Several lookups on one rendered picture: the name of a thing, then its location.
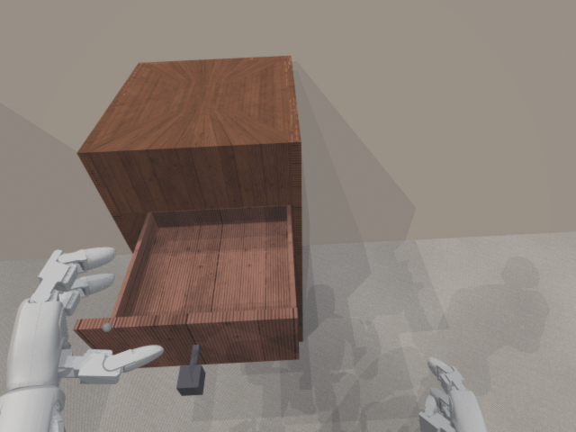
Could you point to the drawer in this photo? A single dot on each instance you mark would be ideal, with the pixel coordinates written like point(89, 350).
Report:
point(219, 278)

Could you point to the handle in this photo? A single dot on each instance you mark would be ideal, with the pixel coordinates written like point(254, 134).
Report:
point(191, 377)

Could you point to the cabinet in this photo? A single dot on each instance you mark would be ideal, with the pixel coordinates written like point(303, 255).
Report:
point(201, 134)

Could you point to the left robot forearm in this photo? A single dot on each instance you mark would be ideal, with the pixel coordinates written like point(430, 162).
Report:
point(32, 409)

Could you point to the robot left hand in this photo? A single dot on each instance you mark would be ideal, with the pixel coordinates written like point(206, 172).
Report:
point(40, 329)

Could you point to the robot right hand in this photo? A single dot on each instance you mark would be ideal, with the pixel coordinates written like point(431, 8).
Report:
point(462, 411)

